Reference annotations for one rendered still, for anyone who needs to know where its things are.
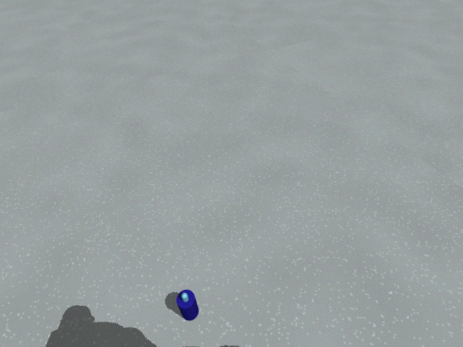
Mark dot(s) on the bottle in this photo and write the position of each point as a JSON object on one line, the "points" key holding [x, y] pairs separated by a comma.
{"points": [[187, 304]]}

